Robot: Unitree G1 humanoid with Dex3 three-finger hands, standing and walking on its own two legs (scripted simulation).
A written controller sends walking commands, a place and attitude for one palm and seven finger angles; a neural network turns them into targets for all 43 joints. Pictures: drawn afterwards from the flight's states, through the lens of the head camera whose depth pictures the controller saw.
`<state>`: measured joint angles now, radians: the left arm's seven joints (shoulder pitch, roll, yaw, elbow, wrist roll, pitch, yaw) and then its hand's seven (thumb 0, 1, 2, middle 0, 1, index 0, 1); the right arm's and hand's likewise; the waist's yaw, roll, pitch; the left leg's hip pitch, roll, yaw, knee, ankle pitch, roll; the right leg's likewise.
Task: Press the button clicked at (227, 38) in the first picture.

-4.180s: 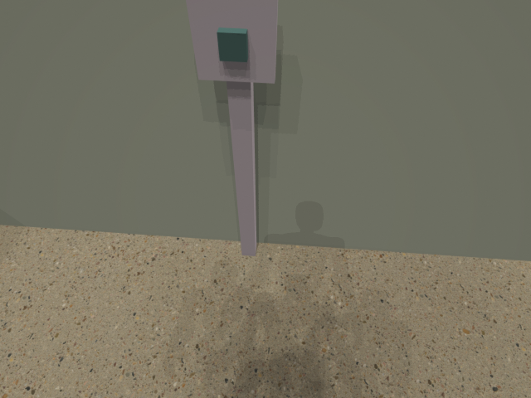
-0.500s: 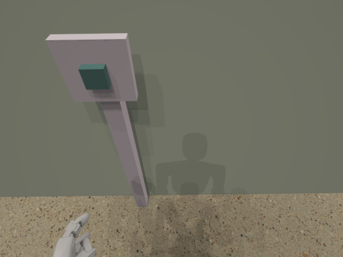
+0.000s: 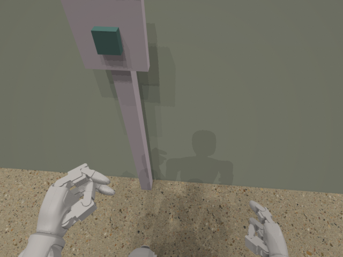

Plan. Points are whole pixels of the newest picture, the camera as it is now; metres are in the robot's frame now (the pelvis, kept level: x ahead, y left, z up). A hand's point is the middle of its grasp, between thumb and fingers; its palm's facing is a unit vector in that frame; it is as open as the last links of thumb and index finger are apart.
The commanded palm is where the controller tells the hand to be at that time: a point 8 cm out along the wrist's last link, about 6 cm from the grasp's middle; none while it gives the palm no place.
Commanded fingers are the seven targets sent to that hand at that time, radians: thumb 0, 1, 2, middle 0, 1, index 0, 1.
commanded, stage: raise the hand and make a fist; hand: left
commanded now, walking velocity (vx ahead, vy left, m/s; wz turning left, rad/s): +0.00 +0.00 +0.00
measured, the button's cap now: (108, 40) +0.55 +0.21 +0.23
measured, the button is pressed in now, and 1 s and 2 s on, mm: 0 0 0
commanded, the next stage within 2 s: aim a knuckle at the button in 1.36 s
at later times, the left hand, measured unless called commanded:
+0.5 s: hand (65, 167) +0.24 +0.22 +0.15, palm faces +0.03 -1.00 -0.07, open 3.1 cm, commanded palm +0.21 +0.27 +0.16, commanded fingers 0.00 0.90 0.90 -1.30 -1.50 -1.30 -1.50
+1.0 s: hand (36, 128) +0.26 +0.24 +0.23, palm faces +0.04 -1.00 -0.09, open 3.1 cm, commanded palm +0.23 +0.29 +0.23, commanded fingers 0.00 0.90 0.90 -1.30 -1.50 -1.30 -1.50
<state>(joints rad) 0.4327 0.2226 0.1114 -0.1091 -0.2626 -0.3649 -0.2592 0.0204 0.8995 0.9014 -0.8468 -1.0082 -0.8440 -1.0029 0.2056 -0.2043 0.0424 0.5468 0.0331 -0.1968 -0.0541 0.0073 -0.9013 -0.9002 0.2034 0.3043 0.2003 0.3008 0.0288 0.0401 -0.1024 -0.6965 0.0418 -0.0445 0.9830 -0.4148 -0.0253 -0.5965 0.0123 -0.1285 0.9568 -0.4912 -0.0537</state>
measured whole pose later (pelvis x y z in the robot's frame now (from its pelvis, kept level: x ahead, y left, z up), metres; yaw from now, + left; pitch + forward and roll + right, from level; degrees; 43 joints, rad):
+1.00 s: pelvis +0.02 +0.03 +0.05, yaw -1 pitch -3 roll -1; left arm 0.14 0.34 0.31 -0.27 -0.33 0.19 -0.27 0.02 0.90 0.90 -1.30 -1.50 -1.30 -1.50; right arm 0.20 -0.24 0.09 0.63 0.07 -0.24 -0.08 0.01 -0.90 -0.90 0.20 0.30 0.20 0.30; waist 0.06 0.05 -0.05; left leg -0.24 0.00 0.01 0.56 -0.27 0.02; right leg -0.15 -0.02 -0.08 0.52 -0.32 0.00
